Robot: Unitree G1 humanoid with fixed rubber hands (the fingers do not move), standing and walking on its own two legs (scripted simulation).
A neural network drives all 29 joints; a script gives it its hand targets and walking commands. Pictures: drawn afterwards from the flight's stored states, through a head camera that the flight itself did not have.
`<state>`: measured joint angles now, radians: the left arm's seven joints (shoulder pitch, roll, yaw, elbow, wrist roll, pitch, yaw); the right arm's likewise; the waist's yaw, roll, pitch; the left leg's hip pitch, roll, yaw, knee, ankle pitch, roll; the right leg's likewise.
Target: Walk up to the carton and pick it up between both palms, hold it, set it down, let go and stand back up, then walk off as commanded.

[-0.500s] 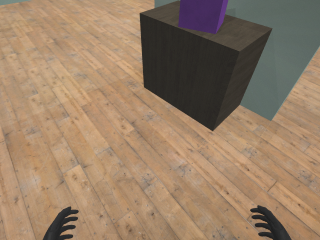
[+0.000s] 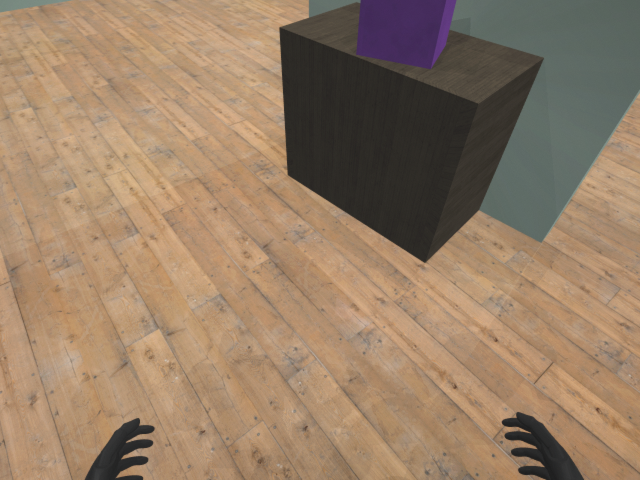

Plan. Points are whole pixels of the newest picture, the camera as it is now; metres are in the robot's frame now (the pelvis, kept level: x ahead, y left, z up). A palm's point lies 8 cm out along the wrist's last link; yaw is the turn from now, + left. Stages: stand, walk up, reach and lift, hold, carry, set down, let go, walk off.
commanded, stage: stand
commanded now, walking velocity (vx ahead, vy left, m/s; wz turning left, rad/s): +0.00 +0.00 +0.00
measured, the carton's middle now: (407, 13) +1.45 -0.26 +0.06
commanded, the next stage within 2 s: walk up in 0.20 s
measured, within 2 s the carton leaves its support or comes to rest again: neither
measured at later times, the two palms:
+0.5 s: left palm out of the picture +0.14 +0.28 -0.07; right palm out of the picture +0.14 -0.30 -0.06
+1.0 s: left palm (140, 388) +0.24 +0.23 +0.00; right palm out of the picture +0.20 -0.43 -0.07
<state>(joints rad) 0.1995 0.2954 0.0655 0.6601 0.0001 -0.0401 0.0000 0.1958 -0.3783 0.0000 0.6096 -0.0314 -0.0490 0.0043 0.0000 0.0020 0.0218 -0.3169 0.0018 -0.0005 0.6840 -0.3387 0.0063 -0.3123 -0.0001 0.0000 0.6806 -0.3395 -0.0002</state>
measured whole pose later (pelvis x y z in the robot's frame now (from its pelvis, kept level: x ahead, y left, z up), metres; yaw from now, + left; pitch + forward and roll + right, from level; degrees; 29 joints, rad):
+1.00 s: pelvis +0.12 -0.09 +0.02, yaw -12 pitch -1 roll +4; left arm 0.41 0.44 0.10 0.70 0.00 -0.12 0.02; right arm 0.18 -0.52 -0.01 0.63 -0.04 0.00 0.09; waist 0.00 0.07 0.04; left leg -0.56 0.03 -0.03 1.08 -0.28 0.01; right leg -0.23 -0.01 0.06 0.56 -0.31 -0.04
